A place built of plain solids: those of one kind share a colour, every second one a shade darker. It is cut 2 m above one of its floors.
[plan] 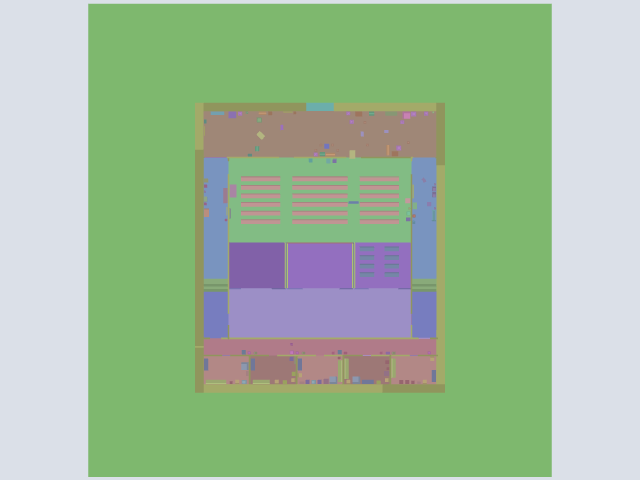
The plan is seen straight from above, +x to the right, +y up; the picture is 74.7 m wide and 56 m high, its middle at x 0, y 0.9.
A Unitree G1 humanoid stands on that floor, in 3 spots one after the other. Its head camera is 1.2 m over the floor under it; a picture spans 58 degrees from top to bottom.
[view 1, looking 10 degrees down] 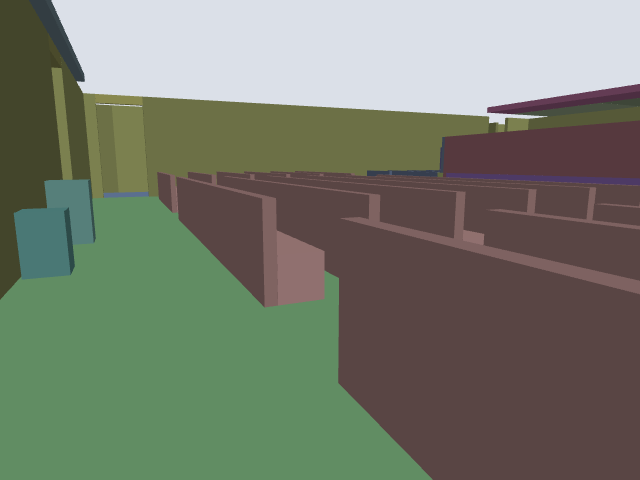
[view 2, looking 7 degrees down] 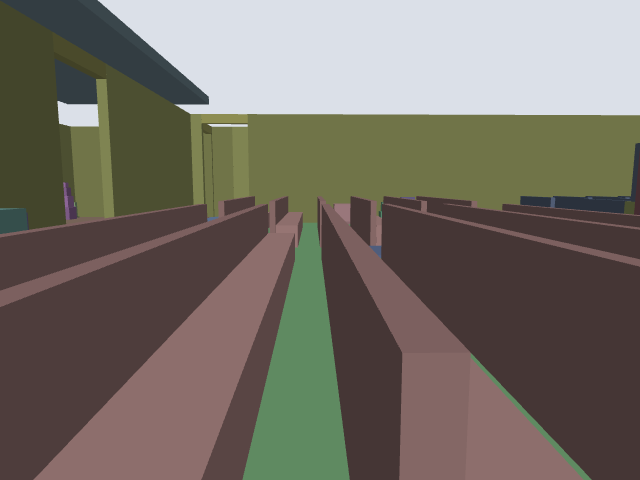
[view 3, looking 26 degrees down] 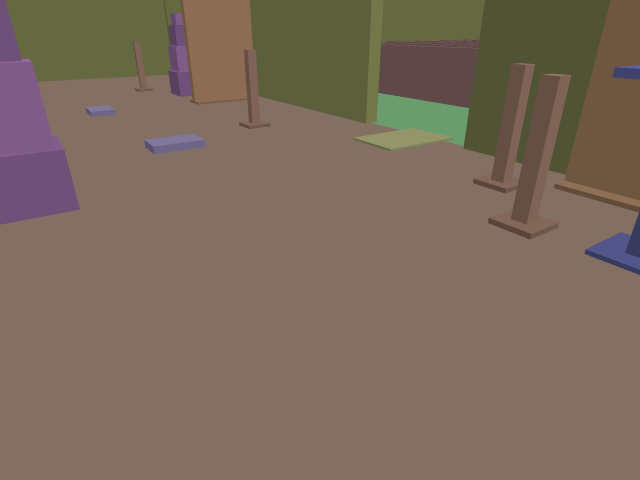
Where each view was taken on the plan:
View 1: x -6.62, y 9.32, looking -24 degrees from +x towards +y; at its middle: seats_parterre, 5.00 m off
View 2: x -3.92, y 6.47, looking -1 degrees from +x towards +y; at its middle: seats_parterre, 8.72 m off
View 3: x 0.00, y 14.62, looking -34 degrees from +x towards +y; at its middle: floor_foyer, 2.74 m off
